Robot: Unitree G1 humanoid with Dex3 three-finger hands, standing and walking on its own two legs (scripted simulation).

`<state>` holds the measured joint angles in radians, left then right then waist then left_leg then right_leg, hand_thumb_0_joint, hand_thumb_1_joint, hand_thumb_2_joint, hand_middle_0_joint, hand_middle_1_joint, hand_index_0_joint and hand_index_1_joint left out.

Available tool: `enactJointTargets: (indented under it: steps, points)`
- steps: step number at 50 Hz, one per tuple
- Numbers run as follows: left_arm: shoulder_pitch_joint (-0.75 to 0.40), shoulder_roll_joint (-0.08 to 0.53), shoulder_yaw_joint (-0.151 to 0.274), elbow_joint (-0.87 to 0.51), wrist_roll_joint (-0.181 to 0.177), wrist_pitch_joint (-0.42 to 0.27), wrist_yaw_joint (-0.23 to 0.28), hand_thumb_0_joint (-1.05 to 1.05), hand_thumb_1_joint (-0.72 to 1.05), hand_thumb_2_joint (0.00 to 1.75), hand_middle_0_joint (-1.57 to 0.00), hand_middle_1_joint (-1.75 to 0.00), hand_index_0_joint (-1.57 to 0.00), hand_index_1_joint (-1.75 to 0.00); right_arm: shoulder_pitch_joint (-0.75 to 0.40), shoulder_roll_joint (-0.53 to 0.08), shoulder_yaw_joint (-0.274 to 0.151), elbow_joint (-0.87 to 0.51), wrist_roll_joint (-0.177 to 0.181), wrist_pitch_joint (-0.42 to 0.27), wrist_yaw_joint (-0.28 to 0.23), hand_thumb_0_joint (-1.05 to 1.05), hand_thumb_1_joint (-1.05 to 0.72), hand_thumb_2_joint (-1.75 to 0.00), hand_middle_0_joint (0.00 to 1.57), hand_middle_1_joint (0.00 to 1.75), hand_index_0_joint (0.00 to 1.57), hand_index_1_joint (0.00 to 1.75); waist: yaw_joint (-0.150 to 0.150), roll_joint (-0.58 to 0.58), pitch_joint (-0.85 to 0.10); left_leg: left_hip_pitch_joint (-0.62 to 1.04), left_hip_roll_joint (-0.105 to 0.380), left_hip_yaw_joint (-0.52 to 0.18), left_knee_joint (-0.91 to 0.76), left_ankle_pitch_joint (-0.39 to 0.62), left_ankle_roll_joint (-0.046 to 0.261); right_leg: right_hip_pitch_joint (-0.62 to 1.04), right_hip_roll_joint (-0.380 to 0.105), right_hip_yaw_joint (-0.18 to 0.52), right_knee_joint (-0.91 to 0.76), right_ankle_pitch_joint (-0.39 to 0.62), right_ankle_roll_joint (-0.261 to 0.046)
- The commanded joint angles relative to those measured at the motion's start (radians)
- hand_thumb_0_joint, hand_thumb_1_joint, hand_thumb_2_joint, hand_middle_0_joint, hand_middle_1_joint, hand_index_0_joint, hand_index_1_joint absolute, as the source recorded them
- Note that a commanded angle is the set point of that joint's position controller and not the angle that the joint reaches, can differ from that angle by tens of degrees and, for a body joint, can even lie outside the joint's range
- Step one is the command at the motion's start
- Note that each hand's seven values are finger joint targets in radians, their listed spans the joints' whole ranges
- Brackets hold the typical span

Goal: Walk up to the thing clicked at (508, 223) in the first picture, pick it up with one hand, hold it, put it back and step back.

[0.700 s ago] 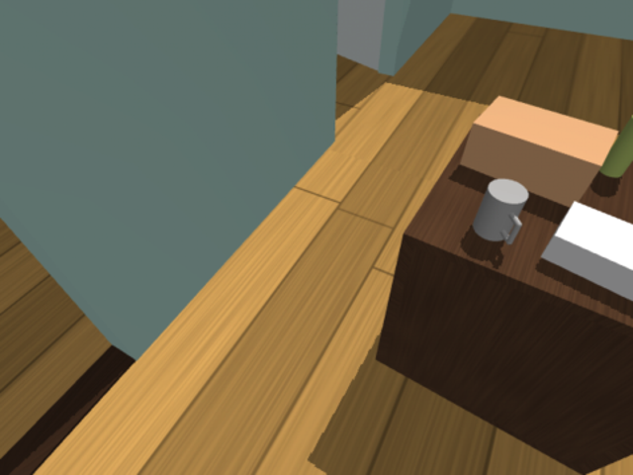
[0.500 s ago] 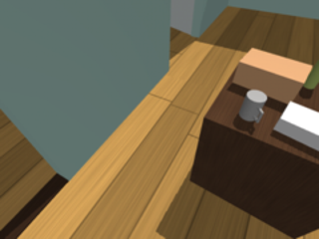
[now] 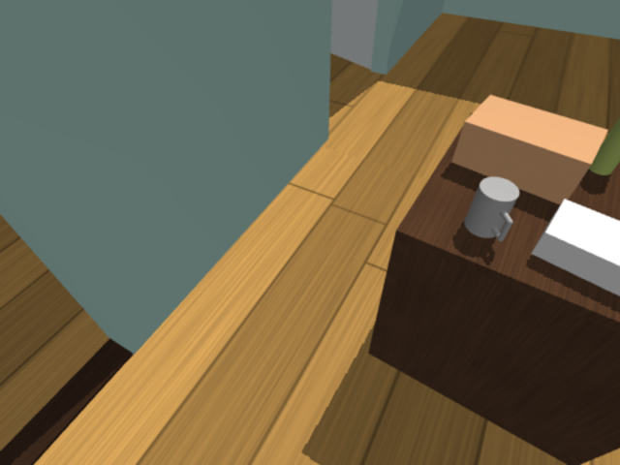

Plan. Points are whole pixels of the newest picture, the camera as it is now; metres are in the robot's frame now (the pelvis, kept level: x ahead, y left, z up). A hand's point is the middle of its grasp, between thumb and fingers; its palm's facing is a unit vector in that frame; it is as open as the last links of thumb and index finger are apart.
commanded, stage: stand
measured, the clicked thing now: (493, 213) +0.62 -0.36 -0.09
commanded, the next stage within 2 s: walk up in 0.42 s
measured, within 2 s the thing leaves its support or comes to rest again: neither
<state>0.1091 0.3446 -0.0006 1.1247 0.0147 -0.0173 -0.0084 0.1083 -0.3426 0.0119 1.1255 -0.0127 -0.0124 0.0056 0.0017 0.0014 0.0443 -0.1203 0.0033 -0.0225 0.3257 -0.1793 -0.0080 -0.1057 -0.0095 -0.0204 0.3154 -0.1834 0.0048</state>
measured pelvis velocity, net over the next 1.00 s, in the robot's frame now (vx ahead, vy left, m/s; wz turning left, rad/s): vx -0.04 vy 0.05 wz -0.31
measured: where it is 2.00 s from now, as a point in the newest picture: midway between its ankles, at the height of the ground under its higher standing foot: outside the picture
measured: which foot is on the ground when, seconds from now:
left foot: down 0.00-1.00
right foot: down 0.00-0.66, up 0.68-1.00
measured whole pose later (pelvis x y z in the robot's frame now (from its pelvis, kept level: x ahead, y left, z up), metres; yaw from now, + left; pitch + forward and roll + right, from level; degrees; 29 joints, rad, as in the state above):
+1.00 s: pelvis -0.04 +0.05 -0.02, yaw -18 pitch -2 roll -1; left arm 0.18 0.41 0.05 0.85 0.03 0.04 -0.03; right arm 0.25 -0.38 -0.07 0.84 -0.03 -0.01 0.01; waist -0.04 -0.02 0.16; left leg -0.21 0.06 0.14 0.57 -0.32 0.03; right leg -0.34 0.00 0.03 0.78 -0.43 -0.01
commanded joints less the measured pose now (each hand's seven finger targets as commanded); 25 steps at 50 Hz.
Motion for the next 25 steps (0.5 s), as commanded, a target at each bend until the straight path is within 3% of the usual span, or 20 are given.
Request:
enactJointTargets:
  steps: [1, 20, 21, 22, 25]
  points:
    - [-0.032, 0.210, 0.038, -0.059, -0.004, -0.019, 0.018, 0.00, 0.90, 0.90, -0.20, -0.30, -0.20, -0.30, -0.040, -0.215, -0.047, -0.063, 0.007, -0.021, -0.016, 0.00, -0.90, -0.90, 0.20, 0.30, 0.20, 0.30, 0.002, -0.003, -0.085, 0.027, 0.122, -0.087, -0.037, 0.172, 0.030, 0.025, -0.129, 0.089, -0.040, 0.149, -0.030]
    - [-0.035, 0.214, 0.040, -0.058, -0.005, -0.016, 0.019, 0.00, 0.90, 0.90, -0.20, -0.30, -0.20, -0.30, -0.031, -0.213, -0.042, -0.060, 0.005, -0.020, -0.016, 0.00, -0.90, -0.90, 0.20, 0.30, 0.20, 0.30, -0.003, -0.006, -0.068, 0.010, 0.119, -0.090, -0.054, 0.148, 0.027, 0.025, -0.124, 0.087, -0.049, 0.123, -0.027]
    - [-0.013, 0.274, 0.067, -0.112, -0.006, -0.007, 0.016, 0.00, 0.90, 0.90, -0.20, -0.30, -0.20, -0.30, -0.074, -0.301, -0.101, -0.111, 0.005, -0.012, -0.014, 0.00, -0.90, -0.90, 0.20, 0.30, 0.20, 0.30, -0.016, -0.013, -0.028, 0.047, 0.082, 0.001, 0.097, 0.102, 0.037, -0.108, -0.127, 0.182, 0.020, 0.328, -0.041]
    - [0.012, 0.284, 0.074, -0.117, -0.009, -0.007, 0.020, 0.00, 0.90, 0.90, -0.20, -0.30, -0.20, -0.30, -0.065, -0.278, -0.100, -0.129, 0.010, -0.006, -0.014, 0.00, -0.90, -0.90, 0.20, 0.30, 0.20, 0.30, -0.010, -0.032, -0.053, 0.046, 0.074, 0.008, 0.149, 0.110, 0.040, -0.112, -0.146, 0.199, 0.042, 0.387, -0.063]
    - [0.006, 0.312, 0.092, -0.166, -0.003, -0.007, 0.026, 0.00, 0.90, 0.90, -0.20, -0.30, -0.20, -0.30, -0.040, -0.232, -0.101, -0.160, 0.018, 0.007, -0.009, 0.00, -0.90, -0.90, 0.20, 0.30, 0.20, 0.30, -0.008, -0.143, -0.058, -0.075, 0.023, 0.023, 0.255, -0.014, 0.029, -0.086, -0.204, 0.310, 0.034, 0.397, -0.136]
